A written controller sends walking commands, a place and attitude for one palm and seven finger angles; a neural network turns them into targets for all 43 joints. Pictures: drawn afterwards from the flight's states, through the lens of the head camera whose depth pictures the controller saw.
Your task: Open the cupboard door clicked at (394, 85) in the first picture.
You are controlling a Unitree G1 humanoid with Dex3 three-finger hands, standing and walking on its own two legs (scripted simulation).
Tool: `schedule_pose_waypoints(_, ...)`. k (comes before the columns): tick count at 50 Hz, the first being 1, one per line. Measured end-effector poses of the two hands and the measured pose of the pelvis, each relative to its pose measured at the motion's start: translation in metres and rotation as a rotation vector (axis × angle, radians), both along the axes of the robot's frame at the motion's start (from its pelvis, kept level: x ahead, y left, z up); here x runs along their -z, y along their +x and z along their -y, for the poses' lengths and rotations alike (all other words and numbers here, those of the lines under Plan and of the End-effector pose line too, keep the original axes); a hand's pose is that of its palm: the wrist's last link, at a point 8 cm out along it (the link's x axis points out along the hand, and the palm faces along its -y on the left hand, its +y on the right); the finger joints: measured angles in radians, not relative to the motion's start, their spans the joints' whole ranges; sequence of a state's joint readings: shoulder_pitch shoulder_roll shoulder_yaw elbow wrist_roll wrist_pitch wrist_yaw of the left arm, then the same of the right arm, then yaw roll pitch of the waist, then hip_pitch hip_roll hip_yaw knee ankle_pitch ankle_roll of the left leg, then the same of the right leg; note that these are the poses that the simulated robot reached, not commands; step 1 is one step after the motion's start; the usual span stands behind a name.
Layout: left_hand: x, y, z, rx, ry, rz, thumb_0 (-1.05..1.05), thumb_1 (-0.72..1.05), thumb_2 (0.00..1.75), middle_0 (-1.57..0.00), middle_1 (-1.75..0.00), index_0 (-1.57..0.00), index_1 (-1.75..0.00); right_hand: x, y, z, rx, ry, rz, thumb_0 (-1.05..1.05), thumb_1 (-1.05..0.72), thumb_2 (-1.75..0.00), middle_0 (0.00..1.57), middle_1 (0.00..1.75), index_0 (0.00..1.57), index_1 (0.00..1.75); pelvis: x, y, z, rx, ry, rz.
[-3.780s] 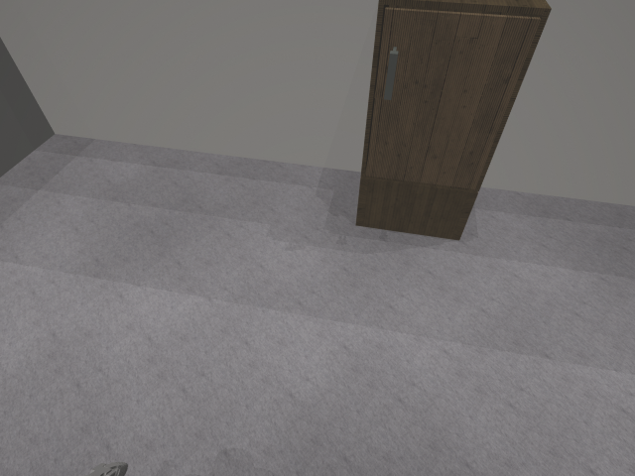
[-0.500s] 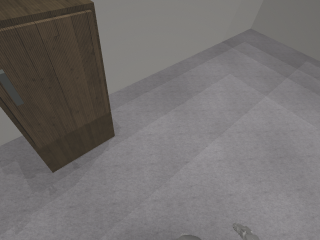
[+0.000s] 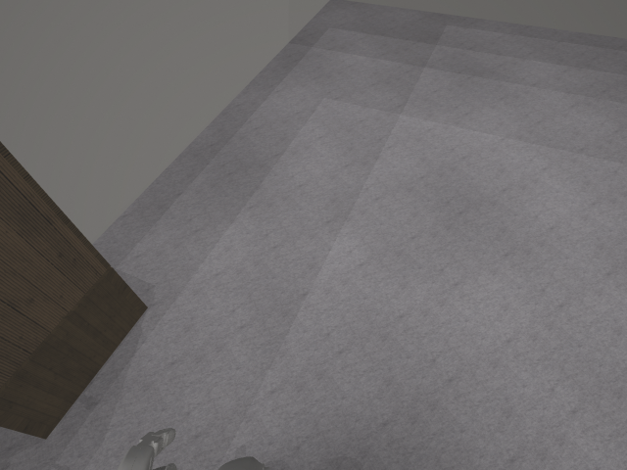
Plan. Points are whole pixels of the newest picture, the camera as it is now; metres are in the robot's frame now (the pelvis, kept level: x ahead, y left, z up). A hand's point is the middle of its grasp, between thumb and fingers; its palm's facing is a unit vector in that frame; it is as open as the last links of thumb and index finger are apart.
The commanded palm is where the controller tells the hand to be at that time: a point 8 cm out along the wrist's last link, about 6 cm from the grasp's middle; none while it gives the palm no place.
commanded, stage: walk to a spot facing it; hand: left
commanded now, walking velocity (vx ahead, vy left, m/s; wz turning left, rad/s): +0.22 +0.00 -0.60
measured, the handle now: out of the picture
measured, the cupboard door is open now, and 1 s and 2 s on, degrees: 0 0 0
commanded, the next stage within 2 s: turn to face it in 0.84 s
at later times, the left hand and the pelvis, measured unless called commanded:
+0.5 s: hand out of the picture +0.12 +0.24 -0.17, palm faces -0.18 -0.97 -0.18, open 7.4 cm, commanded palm none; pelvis +0.07 +0.04 +0.01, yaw -17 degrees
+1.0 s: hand (288, 314) +0.38 +0.06 -0.15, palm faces -0.59 -0.77 -0.24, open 7.4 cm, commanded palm none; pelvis +0.14 +0.00 -0.01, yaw -35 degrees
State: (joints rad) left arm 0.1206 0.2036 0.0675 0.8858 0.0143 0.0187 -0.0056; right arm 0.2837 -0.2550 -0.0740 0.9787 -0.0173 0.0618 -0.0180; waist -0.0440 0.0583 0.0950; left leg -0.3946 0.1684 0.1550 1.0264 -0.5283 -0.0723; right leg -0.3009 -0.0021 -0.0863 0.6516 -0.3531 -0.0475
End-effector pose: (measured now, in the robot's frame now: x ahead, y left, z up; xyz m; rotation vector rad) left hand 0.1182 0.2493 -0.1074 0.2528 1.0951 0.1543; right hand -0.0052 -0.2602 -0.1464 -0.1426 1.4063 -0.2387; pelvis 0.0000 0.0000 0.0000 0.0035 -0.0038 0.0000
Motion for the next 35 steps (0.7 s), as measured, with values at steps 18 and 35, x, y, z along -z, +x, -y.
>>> schedule_pose_waypoints(18,0.009,-0.006,0.000,0.082,-0.070,-0.140,0.00,0.90,0.90,-0.20,-0.30,-0.20,-0.30,-0.046,0.093,-0.005,0.042,-0.055,0.277,0.01,-0.91,-0.90,0.20,0.30,0.20,0.30,-0.017,0.039,-0.015,0.191,-0.013,-0.003)
schedule_pose_waypoints(35,0.020,0.124,-0.027,0.287,-0.065,-0.225,0.01,0.91,0.90,-0.20,-0.30,-0.20,-0.30,-0.051,0.061,-0.078,0.307,-0.083,0.154,0.01,-0.91,-0.90,0.21,0.30,0.20,0.30,-0.022,0.112,-0.050,0.428,-0.051,0.000)
